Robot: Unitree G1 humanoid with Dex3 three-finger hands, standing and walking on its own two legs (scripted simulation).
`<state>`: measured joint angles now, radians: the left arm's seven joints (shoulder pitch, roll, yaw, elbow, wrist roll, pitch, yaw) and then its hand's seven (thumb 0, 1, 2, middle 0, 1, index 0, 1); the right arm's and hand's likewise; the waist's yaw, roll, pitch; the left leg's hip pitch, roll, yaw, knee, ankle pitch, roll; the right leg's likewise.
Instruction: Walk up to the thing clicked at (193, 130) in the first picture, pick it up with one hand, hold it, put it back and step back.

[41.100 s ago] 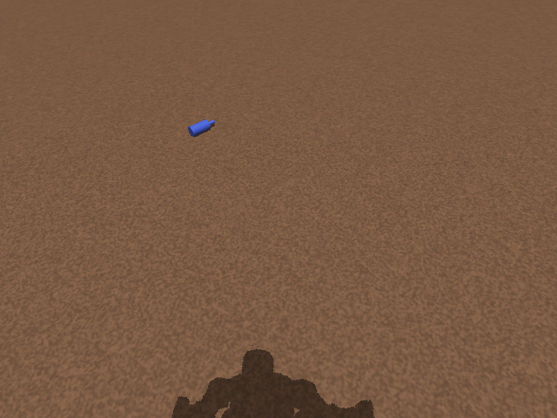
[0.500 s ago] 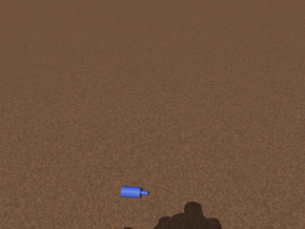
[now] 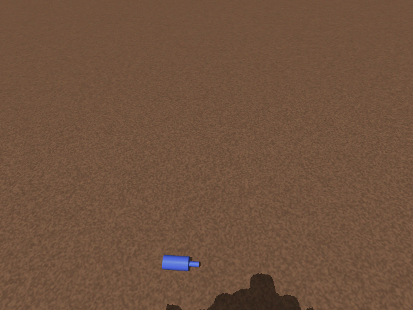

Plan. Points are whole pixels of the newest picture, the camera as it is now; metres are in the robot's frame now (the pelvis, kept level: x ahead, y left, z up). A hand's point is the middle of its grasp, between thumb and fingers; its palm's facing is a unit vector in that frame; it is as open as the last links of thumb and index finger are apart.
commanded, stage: stand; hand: left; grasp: from above
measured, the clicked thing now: (181, 263) +0.48 +0.18 -0.75
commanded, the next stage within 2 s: step back in 0.72 s
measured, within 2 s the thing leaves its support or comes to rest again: neither
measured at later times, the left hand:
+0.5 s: hand out of the picture +0.06 +0.24 -0.16, palm faces +0.00 -0.94 -0.34, open 7.4 cm
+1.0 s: hand out of the picture +0.09 +0.29 -0.17, palm faces -0.04 -0.93 -0.38, open 7.4 cm
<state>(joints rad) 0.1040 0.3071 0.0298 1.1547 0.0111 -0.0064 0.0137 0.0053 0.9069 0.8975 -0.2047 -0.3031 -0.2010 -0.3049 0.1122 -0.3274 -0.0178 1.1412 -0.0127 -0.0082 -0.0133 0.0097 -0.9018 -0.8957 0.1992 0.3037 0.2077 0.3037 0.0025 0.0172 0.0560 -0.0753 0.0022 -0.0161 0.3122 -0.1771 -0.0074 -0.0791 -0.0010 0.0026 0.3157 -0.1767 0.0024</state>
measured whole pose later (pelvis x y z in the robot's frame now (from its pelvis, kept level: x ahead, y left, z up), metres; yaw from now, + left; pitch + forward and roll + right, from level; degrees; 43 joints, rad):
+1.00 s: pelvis -0.04 +0.03 -0.02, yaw -1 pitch -1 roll +0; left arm 0.06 0.39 0.05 0.95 0.02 0.04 0.02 0.01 0.90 0.90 -0.21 -0.30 -0.20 -0.30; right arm 0.12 -0.40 -0.06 0.99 0.00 0.03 0.01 0.01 -0.90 -0.90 0.20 0.30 0.21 0.30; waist -0.01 -0.03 0.14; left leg -0.27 -0.03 -0.02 0.65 -0.31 0.03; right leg -0.32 -0.03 0.03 0.57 -0.23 0.02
